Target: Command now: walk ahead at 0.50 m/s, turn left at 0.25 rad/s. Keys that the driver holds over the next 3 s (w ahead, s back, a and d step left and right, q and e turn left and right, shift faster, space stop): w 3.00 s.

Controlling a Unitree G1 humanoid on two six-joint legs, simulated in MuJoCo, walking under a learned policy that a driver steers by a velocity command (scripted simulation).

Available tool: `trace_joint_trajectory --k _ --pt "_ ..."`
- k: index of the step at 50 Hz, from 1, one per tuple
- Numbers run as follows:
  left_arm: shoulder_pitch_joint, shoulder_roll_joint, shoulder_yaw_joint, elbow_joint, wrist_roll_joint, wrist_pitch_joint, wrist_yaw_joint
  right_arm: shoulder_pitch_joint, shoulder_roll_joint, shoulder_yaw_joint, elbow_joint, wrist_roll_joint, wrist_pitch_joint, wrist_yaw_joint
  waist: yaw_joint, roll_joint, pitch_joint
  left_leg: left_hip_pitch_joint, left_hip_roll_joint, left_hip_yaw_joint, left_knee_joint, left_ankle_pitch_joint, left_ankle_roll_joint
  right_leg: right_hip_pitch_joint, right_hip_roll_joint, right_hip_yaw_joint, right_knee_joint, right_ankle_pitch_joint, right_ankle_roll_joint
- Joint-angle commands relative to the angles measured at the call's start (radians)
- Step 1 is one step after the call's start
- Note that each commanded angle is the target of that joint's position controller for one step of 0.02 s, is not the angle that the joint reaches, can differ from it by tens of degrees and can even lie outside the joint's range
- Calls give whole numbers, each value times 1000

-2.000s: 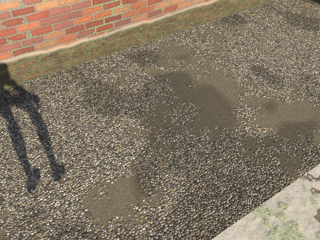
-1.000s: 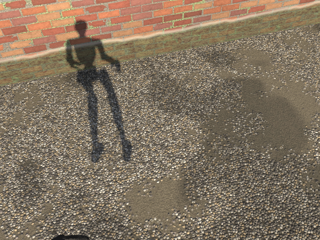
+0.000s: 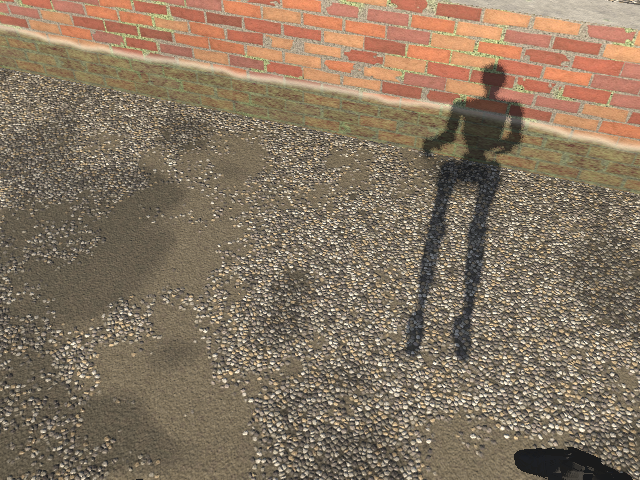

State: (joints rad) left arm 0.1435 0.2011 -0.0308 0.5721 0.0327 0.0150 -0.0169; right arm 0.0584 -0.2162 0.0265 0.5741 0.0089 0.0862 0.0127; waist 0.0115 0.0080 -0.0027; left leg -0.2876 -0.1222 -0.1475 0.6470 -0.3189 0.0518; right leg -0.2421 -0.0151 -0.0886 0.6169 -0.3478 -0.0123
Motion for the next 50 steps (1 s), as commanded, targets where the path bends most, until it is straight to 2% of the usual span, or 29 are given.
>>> trace_joint_trajectory --k 1,4,7,8,9,11,12,15,18,19,22,23,24,25,26,27,29,33,34,39,40,41,42,45,46,47,48,49,50 --pt "-39 86 22 -59 -10 -10 19 -79 -80 -23 -88 -11 -12 -6 -25 -88 -69 -102 66 -56 -94 47 18 163 -71 99 -67 175 -42" --pt "-41 83 24 -62 -15 2 24 -75 -80 -18 -80 -9 -15 -10 -29 -66 -51 -93 63 -33 -68 121 16 142 -78 93 -61 195 -52" --pt "-31 84 28 -61 -9 15 29 -71 -72 -11 -73 -10 -22 -13 -21 -24 -57 -74 68 -40 -50 229 32 139 -59 61 -21 229 -46" --pt "-36 83 28 -61 0 19 31 -87 -47 -2 -83 -7 -21 -11 -30 -21 -73 -50 70 -41 -54 276 35 138 -59 46 -10 266 -33" --pt "-61 95 30 -75 -5 34 32 -121 -44 0 -94 -19 -27 2 -36 -24 -27 -74 74 -11 -10 429 33 115 -86 67 4 461 -30" --pt "-39 95 38 -70 1 44 34 -78 -49 -2 -72 -23 -36 -1 -36 -18 -117 -32 75 -2 -1 518 34 164 -87 57 42 539 -26" --pt "-39 92 39 -72 -2 39 35 -82 -56 -7 -70 -11 -36 -8 -29 -16 -143 -6 80 -5 9 564 35 163 -78 45 54 542 -16" --pt "-52 72 36 -73 -2 40 37 -86 -47 -3 -66 -5 -32 -15 -33 -4 -170 23 94 -9 9 630 43 155 -57 19 67 476 2" --pt "-75 53 32 -81 -1 49 34 -89 -43 0 -65 -5 -28 -13 -36 7 -161 8 102 -16 -4 624 44 142 -49 11 69 396 10" --pt "-81 43 31 -82 4 59 33 -87 -32 7 -64 -15 -30 -8 -38 10 -156 -3 102 -16 -19 601 44 144 -51 9 64 358 9" --pt "-108 33 30 -92 1 67 30 -98 -33 11 -68 -13 -34 1 -35 12 -132 -36 107 -31 -49 537 42 132 -47 9 53 262 14" --pt "-73 31 33 -75 2 56 29 -66 -43 10 -54 2 -30 -15 -20 30 -175 -23 115 -98 -105 369 48 152 -18 -4 40 57 18" --pt "-92 21 27 -80 -1 53 28 -101 -49 11 -68 4 -25 -16 -15 47 -103 -61 127 -126 -141 290 52 120 -11 -4 25 20 17" --pt "-108 19 24 -80 -1 50 27 -110 -48 12 -76 4 -22 -15 -20 47 -69 -89 133 -142 -164 234 51 114 -10 0 16 13 15" --pt "-115 16 23 -80 -1 46 27 -111 -47 14 -80 2 -22 -13 -21 42 -51 -106 133 -146 -177 198 49 117 -12 3 10 18 12" --pt "-106 16 23 -79 -10 42 25 -91 -74 7 -68 -3 -23 -15 -10 53 -33 -135 136 -151 -191 137 46 127 -7 10 10 -2 0" --pt "-98 12 20 -72 -9 35 26 -90 -63 10 -74 -6 -29 -14 -11 38 -36 -141 127 -136 -195 104 40 145 -18 20 -3 18 -10" --pt "-83 16 21 -61 -9 27 29 -86 -44 13 -75 -10 -35 -12 -12 3 -47 -113 102 -79 -161 109 33 151 -40 40 -27 54 -22" --pt "-89 16 19 -62 -1 29 31 -104 -13 22 -89 -8 -34 -8 -23 -19 -54 -86 92 -60 -149 143 30 139 -52 41 -36 98 -14" --pt "-71 27 18 -61 -4 33 33 -88 -21 18 -80 -14 -31 -10 -26 -18 -57 -47 85 -35 -118 178 27 122 -55 49 -46 124 -18" --pt "-102 40 19 -76 -12 45 31 -119 -17 20 -98 -28 -37 4 -44 -30 -11 -60 87 9 -73 331 24 89 -83 75 -44 323 -18" --pt "-90 52 25 -71 -8 48 31 -87 -14 18 -87 -35 -41 6 -51 -39 -64 -38 85 15 -64 361 22 117 -89 79 -30 369 -21" --pt "-82 51 27 -72 -5 50 31 -81 -15 18 -80 -35 -45 5 -47 -34 -88 -26 86 18 -60 380 22 131 -87 74 -21 387 -19" --pt "-81 40 27 -75 -1 53 34 -95 -8 19 -77 -26 -48 0 -38 -20 -125 1 93 16 -59 423 26 142 -74 56 -11 363 -7" --pt "-40 27 26 -59 2 42 35 -63 -11 18 -59 -5 -43 -17 -16 -1 -192 24 95 -26 -92 279 31 181 -43 26 -14 144 0" --pt "-54 15 19 -65 1 42 34 -105 -14 19 -70 -1 -36 -19 -8 19 -114 -9 101 -41 -109 244 35 140 -37 25 -29 96 0" --pt "-65 15 17 -67 1 42 33 -116 -12 20 -77 -2 -31 -19 -12 22 -78 -31 105 -50 -118 217 35 122 -37 28 -37 72 -2" --pt "-110 24 15 -88 -8 53 30 -151 -4 24 -98 -16 -34 -1 -31 3 -13 -57 104 -1 -80 361 29 83 -63 51 -35 253 -4" --pt "-101 35 21 -85 -4 56 29 -113 -3 22 -87 -24 -38 3 -40 -10 -60 -44 99 5 -73 375 27 108 -69 58 -22 286 -6"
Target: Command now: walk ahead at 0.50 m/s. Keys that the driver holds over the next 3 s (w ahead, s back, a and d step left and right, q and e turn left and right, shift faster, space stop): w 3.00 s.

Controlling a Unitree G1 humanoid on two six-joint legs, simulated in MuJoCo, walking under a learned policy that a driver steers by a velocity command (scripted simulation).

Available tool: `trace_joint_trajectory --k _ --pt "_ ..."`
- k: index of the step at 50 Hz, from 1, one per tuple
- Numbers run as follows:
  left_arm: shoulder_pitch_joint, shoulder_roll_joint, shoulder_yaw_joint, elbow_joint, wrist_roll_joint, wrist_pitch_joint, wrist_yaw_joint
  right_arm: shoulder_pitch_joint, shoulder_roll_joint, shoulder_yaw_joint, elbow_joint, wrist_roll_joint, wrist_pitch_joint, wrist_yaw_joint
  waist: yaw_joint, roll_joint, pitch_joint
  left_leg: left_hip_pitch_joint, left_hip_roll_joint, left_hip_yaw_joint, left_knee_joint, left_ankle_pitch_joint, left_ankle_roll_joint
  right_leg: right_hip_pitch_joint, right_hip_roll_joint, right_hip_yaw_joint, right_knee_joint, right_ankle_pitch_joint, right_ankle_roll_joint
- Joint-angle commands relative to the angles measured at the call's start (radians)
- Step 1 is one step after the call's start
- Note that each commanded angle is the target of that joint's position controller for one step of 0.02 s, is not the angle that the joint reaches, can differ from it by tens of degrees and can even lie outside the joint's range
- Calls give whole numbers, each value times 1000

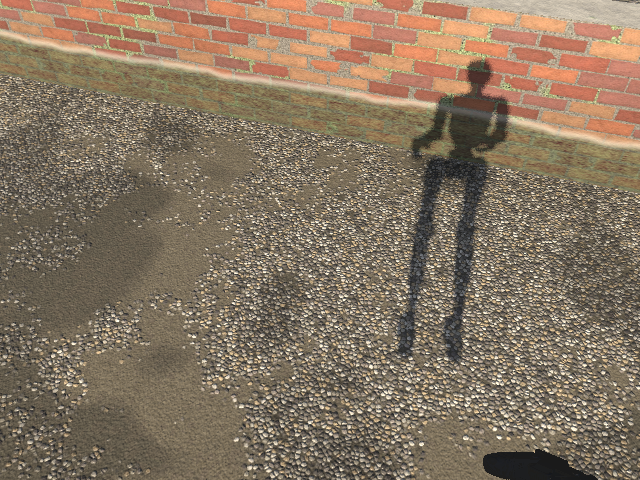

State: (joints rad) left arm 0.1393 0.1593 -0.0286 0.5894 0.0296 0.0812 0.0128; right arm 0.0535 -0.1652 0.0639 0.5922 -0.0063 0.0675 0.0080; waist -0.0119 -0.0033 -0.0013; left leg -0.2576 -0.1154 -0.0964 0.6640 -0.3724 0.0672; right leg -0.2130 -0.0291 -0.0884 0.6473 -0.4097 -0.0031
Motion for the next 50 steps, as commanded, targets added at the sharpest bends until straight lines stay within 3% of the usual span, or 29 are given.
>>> trace_joint_trajectory --k 1,2,4,5,7,8,11,13,14,17,19,20,22,24,26,28,29,31,33,35,37,38,41,43,44,46,48,49,50 --pt "-87 75 19 -104 1 -9 -1 -97 -59 -16 -99 -11 -24 10 -12 4 -81 -68 91 -44 -86 436 11 90 -59 58 -47 364 -16" --pt "-39 66 21 -87 6 -22 1 -58 -67 -18 -78 7 -24 -8 11 17 -163 -37 92 -89 -123 287 16 139 -33 32 -49 168 -10" --pt "-64 58 14 -91 4 -27 2 -109 -68 -17 -96 12 -17 -12 13 27 -68 -76 102 -110 -146 242 21 90 -25 32 -68 119 -13" --pt "-113 66 12 -112 -5 -17 0 -144 -58 -13 -117 1 -20 5 -7 4 -6 -98 101 -59 -105 397 14 52 -50 54 -67 302 -14" --pt "-97 70 17 -109 1 -12 -1 -96 -59 -15 -101 -11 -27 10 -14 -5 -76 -73 94 -48 -92 427 10 88 -58 60 -49 354 -16" --pt "-48 60 19 -91 5 -25 1 -56 -66 -17 -80 7 -26 -7 10 11 -159 -42 95 -92 -128 278 15 138 -33 34 -49 160 -10" --pt "-119 62 11 -114 -5 -19 0 -142 -54 -11 -119 0 -22 6 -8 0 -7 -97 103 -60 -108 395 14 51 -49 55 -67 298 -13" --pt "-101 66 17 -110 1 -14 -1 -94 -55 -13 -102 -12 -29 11 -15 -6 -80 -70 97 -47 -95 428 11 89 -57 60 -48 351 -14" --pt "-50 57 18 -91 5 -26 2 -54 -62 -15 -81 7 -28 -7 9 12 -164 -39 96 -91 -130 280 16 139 -31 34 -48 158 -9" --pt "-119 60 11 -113 -5 -20 1 -140 -50 -9 -120 -1 -23 6 -9 2 -10 -92 105 -58 -110 398 16 50 -48 56 -66 299 -11" --pt "-100 65 17 -109 1 -14 0 -91 -53 -12 -103 -12 -30 10 -15 -4 -83 -65 98 -46 -95 434 13 89 -55 60 -47 352 -13" --pt "-48 57 18 -90 5 -27 2 -51 -61 -15 -81 7 -29 -8 9 15 -167 -34 97 -90 -130 285 17 140 -30 35 -47 160 -8" --pt "-112 58 11 -111 -3 -20 1 -137 -50 -10 -119 -2 -27 5 -8 6 -26 -78 106 -57 -108 412 17 54 -47 55 -65 301 -9" --pt "-54 59 19 -90 4 -27 2 -56 -59 -13 -84 8 -26 -7 8 15 -145 -44 102 -93 -133 284 18 129 -26 33 -47 148 -7" --pt "-109 55 9 -110 -2 -19 1 -134 -50 -9 -120 -2 -26 5 -8 11 -24 -82 105 -56 -107 410 17 53 -48 55 -63 305 -9" --pt "-98 65 18 -108 2 -15 0 -90 -50 -11 -103 -10 -32 9 -15 -3 -87 -58 103 -47 -97 444 15 88 -50 57 -44 341 -9" --pt "-47 55 17 -89 5 -27 3 -51 -59 -14 -82 8 -29 -8 9 20 -163 -36 102 -92 -131 291 19 135 -27 33 -45 150 -5" --pt "-111 55 11 -110 -2 -20 2 -136 -48 -8 -121 -1 -27 4 -8 9 -24 -78 109 -58 -109 416 19 51 -45 53 -62 294 -6" --pt "-52 57 18 -88 5 -27 2 -54 -58 -12 -85 8 -26 -7 9 18 -143 -45 105 -96 -136 286 20 126 -24 33 -45 141 -5" --pt "-108 53 9 -109 -1 -19 1 -132 -48 -8 -122 -2 -27 5 -8 11 -23 -82 108 -57 -109 411 19 50 -47 55 -62 299 -7" --pt "-97 63 17 -107 2 -16 1 -88 -48 -10 -105 -9 -33 9 -15 -3 -86 -59 106 -47 -98 446 17 86 -48 57 -42 336 -7" --pt "-46 53 17 -87 6 -27 3 -49 -58 -12 -84 9 -30 -8 9 21 -161 -37 104 -93 -133 292 20 133 -26 33 -44 146 -3" --pt "-114 55 10 -109 -3 -21 1 -134 -45 -6 -124 1 -26 5 -9 6 -9 -89 112 -59 -113 408 20 45 -43 55 -61 292 -6" --pt "-95 60 15 -105 3 -16 1 -85 -48 -9 -107 -11 -33 10 -15 -1 -83 -62 106 -46 -98 443 17 85 -51 60 -43 344 -7" --pt "-42 53 16 -85 6 -28 3 -44 -56 -12 -84 8 -31 -8 9 20 -165 -33 104 -91 -132 295 21 135 -27 35 -44 154 -4" --pt "-108 55 10 -107 -1 -21 2 -131 -45 -7 -123 -1 -29 4 -8 6 -25 -76 112 -56 -110 421 21 50 -43 55 -60 297 -5" --pt "-98 60 16 -105 3 -16 1 -87 -45 -8 -107 -9 -34 9 -15 -2 -86 -58 109 -45 -99 452 18 85 -46 57 -40 335 -5" --pt "-46 51 16 -86 6 -26 3 -46 -55 -11 -86 9 -31 -8 9 24 -160 -38 107 -92 -134 298 21 131 -25 34 -42 145 -2" --pt "-53 42 10 -87 5 -29 3 -84 -56 -10 -97 13 -27 -12 16 38 -100 -54 112 -104 -148 268 26 97 -20 32 -55 120 -3"
Over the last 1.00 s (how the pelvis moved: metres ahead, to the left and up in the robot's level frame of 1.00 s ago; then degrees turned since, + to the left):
0.03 0.00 0.00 0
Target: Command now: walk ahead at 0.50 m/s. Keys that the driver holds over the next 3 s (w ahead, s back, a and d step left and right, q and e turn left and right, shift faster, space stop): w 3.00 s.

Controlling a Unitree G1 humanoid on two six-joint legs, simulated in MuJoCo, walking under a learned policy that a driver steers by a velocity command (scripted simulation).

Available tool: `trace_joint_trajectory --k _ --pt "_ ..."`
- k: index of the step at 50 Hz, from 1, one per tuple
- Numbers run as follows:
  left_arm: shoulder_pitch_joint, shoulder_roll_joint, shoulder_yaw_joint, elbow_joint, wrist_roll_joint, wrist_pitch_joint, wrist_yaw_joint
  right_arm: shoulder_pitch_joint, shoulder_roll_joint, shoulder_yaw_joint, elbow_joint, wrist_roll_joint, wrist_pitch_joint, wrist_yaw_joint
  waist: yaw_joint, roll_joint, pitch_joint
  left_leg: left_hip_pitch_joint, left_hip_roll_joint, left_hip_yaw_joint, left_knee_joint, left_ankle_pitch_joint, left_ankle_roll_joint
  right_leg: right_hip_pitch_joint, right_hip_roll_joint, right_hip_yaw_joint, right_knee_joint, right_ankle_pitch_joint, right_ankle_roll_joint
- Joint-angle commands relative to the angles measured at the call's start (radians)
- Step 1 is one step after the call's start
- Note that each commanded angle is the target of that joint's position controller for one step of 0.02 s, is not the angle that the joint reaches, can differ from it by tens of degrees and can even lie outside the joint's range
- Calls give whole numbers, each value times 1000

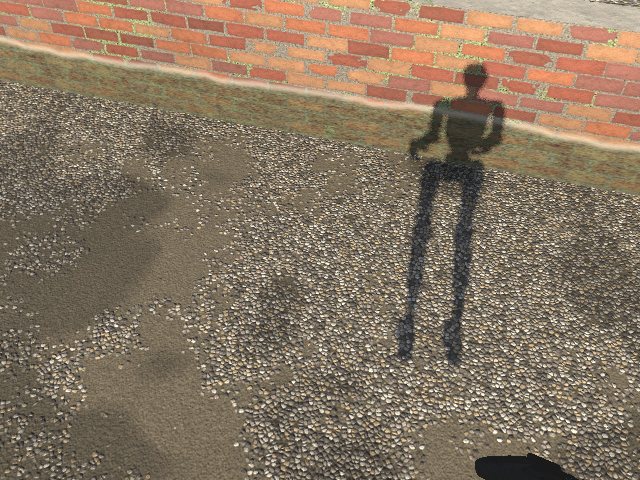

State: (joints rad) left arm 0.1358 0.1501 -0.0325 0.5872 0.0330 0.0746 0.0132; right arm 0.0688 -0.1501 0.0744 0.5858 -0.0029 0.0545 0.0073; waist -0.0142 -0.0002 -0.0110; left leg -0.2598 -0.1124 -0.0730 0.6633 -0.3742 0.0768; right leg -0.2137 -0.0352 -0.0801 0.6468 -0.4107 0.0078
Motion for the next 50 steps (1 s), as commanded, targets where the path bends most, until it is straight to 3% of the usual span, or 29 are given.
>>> trace_joint_trajectory --k 1,2,4,5,7,9,11,13,15,17,18,21,23,24,27,29,30,33,35,36,38,39,41,42,44,45,47,48,50 --pt "-58 56 14 -84 1 -24 2 -109 -69 -21 -97 9 -10 -11 14 32 -62 -67 113 -136 -156 252 17 84 -13 25 -60 109 -16" --pt "-109 63 13 -104 -6 -14 1 -146 -58 -15 -119 -3 -14 5 -7 4 -1 -86 112 -81 -114 413 12 45 -36 47 -59 292 -15" --pt "-90 68 18 -101 0 -9 1 -97 -61 -18 -101 -14 -21 10 -13 -3 -74 -60 105 -67 -98 447 9 86 -43 53 -41 344 -17" --pt "-37 61 19 -81 3 -21 3 -56 -70 -21 -79 5 -20 -7 11 19 -155 -32 103 -113 -133 299 12 135 -20 28 -42 154 -13" --pt "-104 63 14 -102 -4 -15 2 -143 -58 -16 -118 -4 -18 4 -6 4 -15 -74 111 -78 -111 424 13 49 -36 48 -58 297 -14" --pt "-45 63 20 -81 2 -21 3 -60 -68 -20 -82 5 -16 -7 10 17 -133 -43 107 -116 -136 296 13 125 -16 28 -41 145 -13" --pt "-101 59 12 -102 -4 -13 2 -139 -58 -16 -118 -5 -17 5 -7 8 -14 -78 110 -76 -110 419 12 49 -37 49 -57 302 -14" --pt "-43 64 20 -80 1 -22 3 -57 -68 -20 -82 5 -17 -7 10 16 -135 -42 107 -114 -136 295 13 126 -17 29 -40 148 -14" --pt "-100 60 12 -101 -4 -14 2 -137 -58 -16 -118 -6 -18 5 -8 6 -14 -77 111 -75 -110 420 13 49 -38 51 -57 305 -15" --pt "-91 69 19 -99 0 -10 2 -93 -58 -17 -102 -13 -23 9 -14 -6 -78 -56 109 -64 -98 453 10 86 -39 53 -38 341 -15" --pt "-39 59 18 -79 2 -21 4 -54 -68 -20 -80 6 -20 -8 11 21 -151 -35 107 -111 -133 301 13 131 -18 29 -40 151 -12" --pt "-107 62 12 -101 -5 -14 2 -139 -55 -14 -120 -3 -15 5 -8 3 0 -85 115 -77 -114 415 14 43 -34 50 -57 296 -14" --pt "-88 66 17 -98 0 -10 1 -91 -58 -17 -103 -14 -23 9 -14 -3 -74 -60 108 -63 -98 447 10 85 -41 56 -39 347 -16" --pt "-35 60 18 -78 3 -22 3 -49 -67 -20 -80 5 -21 -8 11 20 -154 -32 106 -108 -133 298 13 133 -19 31 -40 156 -13" --pt "-106 63 12 -99 -5 -15 2 -137 -55 -14 -121 -3 -16 4 -9 1 0 -84 116 -74 -113 415 14 43 -34 52 -57 300 -15" --pt "-88 66 16 -97 0 -10 1 -88 -58 -16 -103 -14 -23 9 -15 -4 -74 -60 109 -60 -97 447 10 84 -41 57 -39 351 -16" --pt "-35 59 17 -77 3 -22 4 -46 -66 -19 -80 4 -22 -8 10 19 -154 -32 107 -106 -132 299 13 133 -19 33 -40 160 -13" --pt "-104 63 11 -99 -5 -15 2 -135 -54 -14 -120 -4 -17 4 -9 1 0 -84 116 -72 -112 416 14 42 -33 53 -56 302 -15" --pt "-87 67 16 -96 0 -10 1 -86 -57 -16 -102 -15 -24 9 -15 -4 -74 -60 110 -58 -96 447 10 84 -41 59 -38 353 -17" --pt "-34 59 17 -76 2 -22 4 -44 -66 -19 -80 4 -22 -9 10 20 -154 -32 108 -104 -131 299 13 132 -18 34 -39 162 -13" --pt "-52 55 11 -77 1 -25 3 -95 -65 -19 -98 8 -14 -13 13 31 -61 -64 118 -124 -153 256 19 80 -11 31 -58 118 -16" --pt "-104 63 11 -98 -5 -15 2 -133 -54 -14 -120 -4 -17 3 -9 2 0 -84 117 -71 -111 416 14 41 -33 54 -56 304 -15" --pt "-87 67 15 -95 0 -10 1 -84 -56 -16 -102 -15 -24 8 -15 -4 -74 -60 111 -57 -95 447 10 83 -40 60 -38 355 -17" --pt "-34 59 16 -75 2 -22 4 -42 -65 -19 -80 4 -22 -9 10 20 -154 -32 109 -102 -130 299 13 132 -18 35 -39 163 -14" --pt "-52 55 11 -76 1 -25 3 -93 -64 -18 -98 8 -14 -13 13 31 -61 -64 119 -122 -152 255 19 79 -11 32 -57 119 -16" --pt "-104 63 11 -97 -5 -15 2 -131 -53 -13 -120 -4 -17 3 -9 2 0 -84 118 -69 -111 416 14 40 -32 56 -55 305 -15" --pt "-86 66 15 -95 0 -10 1 -83 -56 -16 -102 -15 -24 8 -15 -4 -74 -60 112 -55 -95 446 10 82 -39 61 -37 356 -17" --pt "-34 59 16 -75 2 -22 4 -41 -65 -19 -80 4 -23 -9 10 20 -153 -33 110 -100 -130 297 13 131 -17 36 -39 164 -14" --pt "-52 55 10 -76 1 -25 3 -92 -64 -18 -98 8 -15 -13 13 31 -61 -64 120 -121 -152 253 19 78 -10 33 -57 119 -16"
Over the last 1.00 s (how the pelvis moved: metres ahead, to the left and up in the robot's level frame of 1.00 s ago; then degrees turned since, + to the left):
0.00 0.01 0.00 0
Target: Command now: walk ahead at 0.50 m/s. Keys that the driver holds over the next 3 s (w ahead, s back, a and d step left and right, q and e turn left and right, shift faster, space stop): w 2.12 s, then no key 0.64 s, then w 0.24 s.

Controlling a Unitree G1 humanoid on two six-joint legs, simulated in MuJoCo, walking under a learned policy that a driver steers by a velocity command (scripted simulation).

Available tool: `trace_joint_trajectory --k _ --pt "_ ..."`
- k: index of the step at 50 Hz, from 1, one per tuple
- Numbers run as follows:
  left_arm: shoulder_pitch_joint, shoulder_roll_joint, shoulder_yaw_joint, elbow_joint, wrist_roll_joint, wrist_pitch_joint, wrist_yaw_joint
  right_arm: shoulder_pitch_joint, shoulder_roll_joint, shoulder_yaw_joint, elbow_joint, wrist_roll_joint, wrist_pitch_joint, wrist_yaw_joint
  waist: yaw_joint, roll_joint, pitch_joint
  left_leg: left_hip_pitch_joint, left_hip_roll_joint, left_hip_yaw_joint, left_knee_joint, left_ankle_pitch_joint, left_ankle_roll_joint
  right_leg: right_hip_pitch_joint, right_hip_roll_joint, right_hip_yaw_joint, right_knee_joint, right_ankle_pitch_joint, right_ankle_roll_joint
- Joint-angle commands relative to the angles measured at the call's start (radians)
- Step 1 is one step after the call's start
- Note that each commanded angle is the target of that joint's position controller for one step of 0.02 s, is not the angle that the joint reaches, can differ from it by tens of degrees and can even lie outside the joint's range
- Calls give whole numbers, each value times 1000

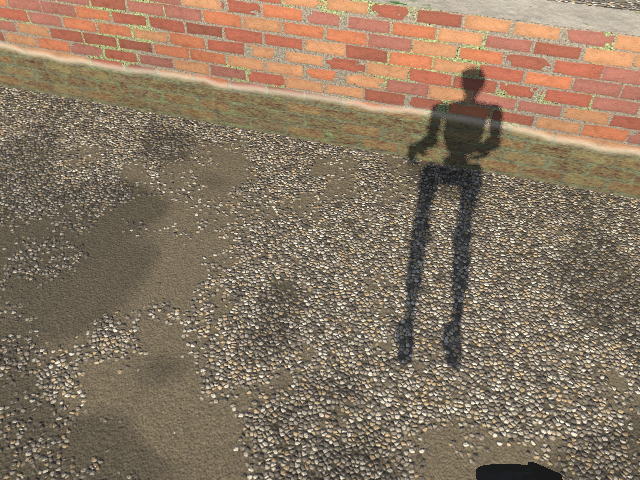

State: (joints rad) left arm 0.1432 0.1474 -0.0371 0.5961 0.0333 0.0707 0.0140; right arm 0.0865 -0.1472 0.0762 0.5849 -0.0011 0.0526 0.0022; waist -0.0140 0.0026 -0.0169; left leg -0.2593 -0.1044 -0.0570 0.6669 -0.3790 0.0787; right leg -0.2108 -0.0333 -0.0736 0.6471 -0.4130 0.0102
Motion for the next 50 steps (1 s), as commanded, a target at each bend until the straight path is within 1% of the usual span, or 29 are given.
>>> trace_joint_trajectory --k 1,3,5,6,7,9,10,11,13,14,16,17,19,20,22,24,25,26,29,31,34,36,39,41,44,46,48,49,50 --pt "-111 65 15 -106 -5 -11 1 -148 -56 -15 -119 -6 -16 8 -10 -1 6 -85 111 -83 -114 419 13 36 -33 50 -55 307 -18" --pt "-46 62 19 -84 1 -18 2 -60 -67 -20 -81 1 -17 -3 8 14 -124 -47 103 -116 -136 292 11 118 -19 32 -40 165 -18" --pt "-102 63 14 -104 -3 -11 1 -141 -57 -16 -117 -9 -19 8 -10 2 -8 -76 108 -79 -109 422 12 42 -36 53 -55 321 -19" --pt "-99 73 20 -101 -1 -9 1 -109 -53 -17 -107 -16 -22 11 -18 -13 -59 -57 107 -73 -101 444 11 71 -39 58 -43 347 -21" --pt "-46 66 21 -83 1 -19 3 -59 -66 -20 -81 2 -19 -4 8 12 -128 -42 105 -115 -135 298 12 119 -16 31 -38 165 -18" --pt "-104 62 13 -104 -3 -11 1 -141 -56 -16 -117 -8 -18 7 -10 3 -8 -77 109 -78 -109 424 12 40 -35 53 -55 320 -18" --pt "-99 72 19 -101 -1 -9 1 -109 -53 -17 -107 -15 -22 11 -18 -12 -59 -58 108 -72 -100 445 10 69 -38 58 -42 345 -21" --pt "-46 65 20 -83 1 -18 3 -59 -66 -20 -81 2 -18 -4 8 14 -128 -42 106 -115 -135 297 12 118 -15 31 -37 163 -18" --pt "-57 54 12 -84 2 -21 2 -104 -66 -20 -97 5 -12 -8 12 30 -53 -68 111 -130 -154 253 16 73 -13 31 -57 128 -20" --pt "-106 66 14 -104 -5 -12 1 -142 -55 -15 -119 -8 -17 7 -10 -2 4 -81 111 -78 -112 417 12 35 -33 55 -55 317 -19" --pt "-91 71 19 -102 0 -7 1 -95 -58 -17 -101 -18 -24 12 -16 -8 -69 -59 106 -65 -96 449 8 78 -40 60 -37 367 -21" --pt "-39 62 19 -82 2 -19 3 -52 -66 -20 -78 2 -22 -5 9 15 -148 -31 104 -109 -131 300 11 127 -18 34 -38 174 -18" --pt "-58 57 14 -83 0 -22 2 -104 -65 -20 -97 6 -13 -9 12 28 -54 -64 114 -129 -153 258 17 73 -10 31 -56 126 -20" --pt "-110 65 14 -105 -5 -11 1 -143 -54 -15 -119 -6 -16 7 -10 -1 6 -83 113 -77 -112 419 12 33 -32 54 -54 313 -19" --pt "-45 62 18 -82 1 -18 2 -55 -65 -19 -81 1 -18 -4 8 14 -124 -46 106 -110 -134 289 11 116 -17 35 -39 169 -19" --pt "-98 52 10 -104 -6 -13 5 -135 -52 -16 -117 -13 -23 3 -12 10 -5 -80 110 -77 -112 441 10 40 -37 57 -53 318 -17" --pt "-90 62 16 -100 -3 -13 6 -106 -48 -17 -106 -20 -27 5 -17 -3 -56 -57 112 -74 -105 471 10 67 -39 61 -42 338 -18" --pt "-37 57 18 -81 -2 -23 7 -56 -58 -19 -79 -2 -23 -10 10 23 -120 -42 109 -113 -139 337 11 112 -13 34 -39 160 -14" --pt "-95 59 12 -101 -6 -16 8 -136 -51 -17 -116 -11 -22 1 -12 -8 -5 -72 113 -78 -112 444 12 39 -36 59 -56 317 -17" --pt "-34 54 16 -80 -2 -23 8 -54 -57 -20 -77 -3 -23 -9 8 11 -126 -40 105 -106 -136 322 9 117 -19 39 -43 176 -17" --pt "-92 59 11 -101 -7 -16 8 -135 -49 -17 -114 -12 -22 2 -14 -12 -3 -72 112 -73 -110 435 10 36 -39 62 -59 324 -20" --pt "-31 54 15 -80 -2 -23 8 -53 -55 -20 -75 -4 -22 -10 7 9 -124 -40 104 -102 -135 315 7 114 -20 41 -46 178 -19" --pt "-88 58 11 -101 -7 -16 8 -134 -47 -18 -113 -12 -22 1 -14 -10 -3 -71 112 -71 -109 433 9 35 -39 64 -61 325 -21" --pt "-27 54 15 -79 -2 -23 8 -53 -53 -20 -73 -4 -22 -10 7 11 -123 -39 104 -101 -134 314 7 113 -20 42 -47 179 -20" --pt "-85 58 10 -101 -7 -16 8 -134 -46 -18 -111 -12 -22 0 -14 -9 -2 -70 112 -70 -108 433 9 34 -39 65 -61 327 -22" --pt "-24 53 14 -79 -2 -23 8 -53 -52 -20 -72 -4 -22 -11 7 12 -122 -40 105 -100 -134 313 7 112 -20 43 -47 180 -21" --pt "-33 46 8 -80 -2 -26 8 -95 -52 -20 -87 -1 -17 -16 11 26 -55 -61 109 -113 -149 280 11 72 -15 41 -63 143 -22" --pt "-84 57 10 -101 -7 -16 8 -134 -45 -18 -110 -12 -22 0 -14 -8 -2 -71 112 -70 -108 432 9 34 -38 66 -61 327 -22" --pt "-79 65 15 -100 -3 -13 8 -102 -44 -19 -99 -19 -24 4 -21 -18 -48 -58 110 -63 -100 449 7 59 -44 70 -51 357 -24"
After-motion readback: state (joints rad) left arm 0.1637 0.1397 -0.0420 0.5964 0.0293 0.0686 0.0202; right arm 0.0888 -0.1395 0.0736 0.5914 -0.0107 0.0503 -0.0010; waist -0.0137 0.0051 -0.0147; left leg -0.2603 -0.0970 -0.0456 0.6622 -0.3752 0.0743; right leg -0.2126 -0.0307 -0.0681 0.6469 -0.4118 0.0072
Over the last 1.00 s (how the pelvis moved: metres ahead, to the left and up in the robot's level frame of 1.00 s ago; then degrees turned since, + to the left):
0.00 0.00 0.00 0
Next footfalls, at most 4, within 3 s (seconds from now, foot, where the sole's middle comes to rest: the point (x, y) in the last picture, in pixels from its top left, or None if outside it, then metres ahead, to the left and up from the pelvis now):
none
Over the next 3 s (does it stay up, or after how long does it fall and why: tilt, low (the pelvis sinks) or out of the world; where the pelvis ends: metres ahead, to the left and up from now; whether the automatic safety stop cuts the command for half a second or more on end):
stays up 0.00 -0.02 0.02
